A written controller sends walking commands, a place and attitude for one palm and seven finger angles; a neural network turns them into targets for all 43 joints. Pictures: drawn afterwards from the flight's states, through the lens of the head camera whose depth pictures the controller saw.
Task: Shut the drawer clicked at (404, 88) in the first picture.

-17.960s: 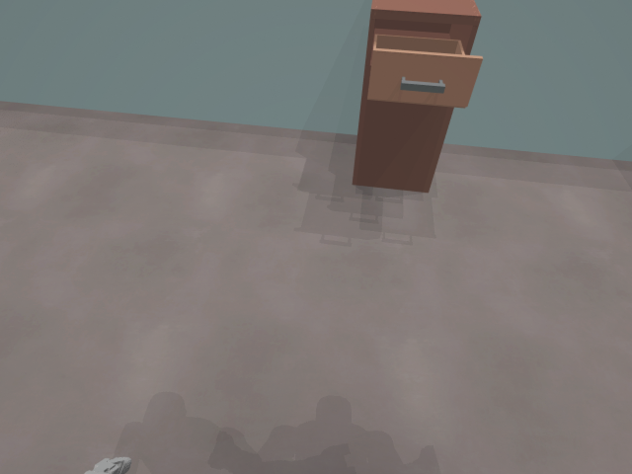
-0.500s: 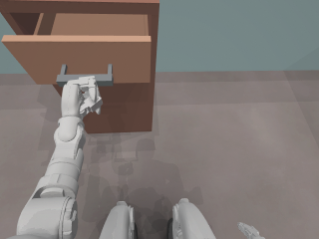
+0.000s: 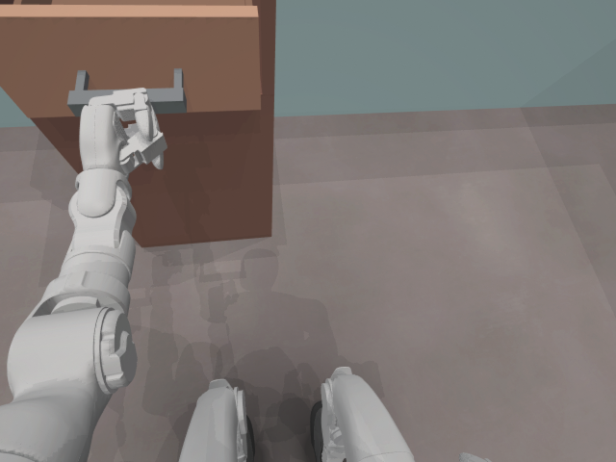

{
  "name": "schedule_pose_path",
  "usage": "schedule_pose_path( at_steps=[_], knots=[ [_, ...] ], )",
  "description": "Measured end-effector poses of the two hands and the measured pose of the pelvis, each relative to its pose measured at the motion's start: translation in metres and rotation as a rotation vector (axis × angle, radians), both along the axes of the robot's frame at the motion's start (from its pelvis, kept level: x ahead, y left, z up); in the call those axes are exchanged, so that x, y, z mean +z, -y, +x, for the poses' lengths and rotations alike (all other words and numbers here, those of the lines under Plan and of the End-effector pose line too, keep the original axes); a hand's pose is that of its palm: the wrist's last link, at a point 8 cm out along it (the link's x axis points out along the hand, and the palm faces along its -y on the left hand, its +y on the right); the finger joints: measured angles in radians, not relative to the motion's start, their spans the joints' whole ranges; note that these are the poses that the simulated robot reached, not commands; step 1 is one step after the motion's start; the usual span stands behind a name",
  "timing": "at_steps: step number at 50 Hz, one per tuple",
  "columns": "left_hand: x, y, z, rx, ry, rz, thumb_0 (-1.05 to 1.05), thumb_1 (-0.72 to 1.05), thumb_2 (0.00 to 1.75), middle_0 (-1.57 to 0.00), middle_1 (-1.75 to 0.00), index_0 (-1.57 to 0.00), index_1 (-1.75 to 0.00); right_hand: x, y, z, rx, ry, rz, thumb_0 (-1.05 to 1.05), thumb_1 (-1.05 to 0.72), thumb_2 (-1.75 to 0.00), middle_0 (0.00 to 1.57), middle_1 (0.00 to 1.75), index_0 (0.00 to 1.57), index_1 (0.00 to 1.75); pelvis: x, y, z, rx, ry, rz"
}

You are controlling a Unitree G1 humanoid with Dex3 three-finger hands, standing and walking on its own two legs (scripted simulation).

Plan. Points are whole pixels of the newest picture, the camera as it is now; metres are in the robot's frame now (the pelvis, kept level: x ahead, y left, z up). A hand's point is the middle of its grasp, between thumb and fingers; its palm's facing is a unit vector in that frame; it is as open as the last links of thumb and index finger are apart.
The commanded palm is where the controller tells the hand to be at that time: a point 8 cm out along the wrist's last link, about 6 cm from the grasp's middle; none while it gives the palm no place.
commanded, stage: push the drawer shut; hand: left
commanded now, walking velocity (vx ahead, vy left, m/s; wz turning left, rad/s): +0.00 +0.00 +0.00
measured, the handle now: (130, 89) +0.59 +0.18 +0.04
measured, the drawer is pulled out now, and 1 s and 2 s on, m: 0.04 0.00 0.00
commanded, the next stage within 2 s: pull the fist back off the drawer in 0.60 s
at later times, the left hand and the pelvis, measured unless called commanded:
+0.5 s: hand (154, 112) +0.55 +0.15 +0.04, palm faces +0.03 -1.00 -0.03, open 2.9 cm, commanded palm +0.56 +0.18 +0.05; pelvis +0.00 +0.01 -0.01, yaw -1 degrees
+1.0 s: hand (153, 112) +0.55 +0.15 +0.04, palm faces +0.03 -1.00 -0.05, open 2.9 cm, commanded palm +0.55 +0.17 +0.05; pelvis -0.03 +0.01 -0.02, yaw +0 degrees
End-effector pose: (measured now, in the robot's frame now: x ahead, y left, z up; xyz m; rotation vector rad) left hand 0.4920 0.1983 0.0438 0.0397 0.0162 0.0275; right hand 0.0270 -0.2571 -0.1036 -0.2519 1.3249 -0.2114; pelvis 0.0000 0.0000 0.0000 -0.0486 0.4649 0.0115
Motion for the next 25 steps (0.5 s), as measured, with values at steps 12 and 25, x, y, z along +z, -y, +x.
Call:
schedule_pose_path(
  at_steps=[12, 25],
  knots=[
    [0.002, -0.002, 0.026, -0.002, 0.0, -0.007, 0.02, 0.79, 0.91, -1.4, -1.6, -1.4, -1.6, 0.003, -0.009, -0.029, -0.036, -0.087, 0.0, 0.0, -0.9, -0.9, 0.2, 0.3, 0.2, 0.29, -0.002, -0.007, 0.001, -0.007, -0.027, -0.013],
    [-0.001, -0.007, 0.039, 0.002, -0.003, -0.005, -0.02, 0.71, 0.94, -1.4, -1.6, -1.4, -1.6, 0.003, -0.017, -0.043, -0.032, -0.145, -0.002, 0.0, -0.9, -0.9, 0.21, 0.3, 0.21, 0.29, -0.006, -0.011, -0.001, 0.002, -0.048, -0.028]
  ],
)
